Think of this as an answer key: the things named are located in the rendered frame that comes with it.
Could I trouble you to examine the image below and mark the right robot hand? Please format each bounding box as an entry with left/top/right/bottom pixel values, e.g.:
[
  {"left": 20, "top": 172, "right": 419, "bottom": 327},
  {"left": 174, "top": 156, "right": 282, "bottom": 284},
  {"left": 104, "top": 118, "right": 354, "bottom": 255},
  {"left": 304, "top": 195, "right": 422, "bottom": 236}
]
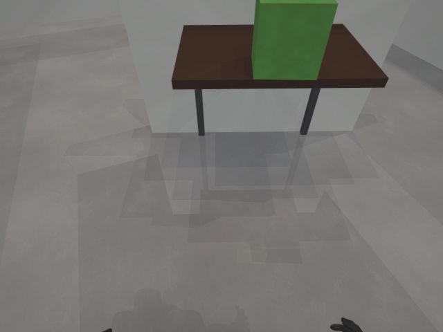
[{"left": 330, "top": 317, "right": 362, "bottom": 332}]

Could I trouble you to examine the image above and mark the table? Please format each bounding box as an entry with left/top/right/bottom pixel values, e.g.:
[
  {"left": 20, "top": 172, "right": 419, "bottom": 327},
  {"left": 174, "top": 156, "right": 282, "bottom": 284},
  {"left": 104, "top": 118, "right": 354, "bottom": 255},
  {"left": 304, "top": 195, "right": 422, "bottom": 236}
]
[{"left": 172, "top": 24, "right": 389, "bottom": 136}]

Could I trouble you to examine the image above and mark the carton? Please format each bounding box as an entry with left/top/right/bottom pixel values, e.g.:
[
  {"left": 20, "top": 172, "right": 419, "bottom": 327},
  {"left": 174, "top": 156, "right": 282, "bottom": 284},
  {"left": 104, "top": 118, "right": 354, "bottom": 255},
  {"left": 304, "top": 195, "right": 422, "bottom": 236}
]
[{"left": 251, "top": 0, "right": 338, "bottom": 80}]

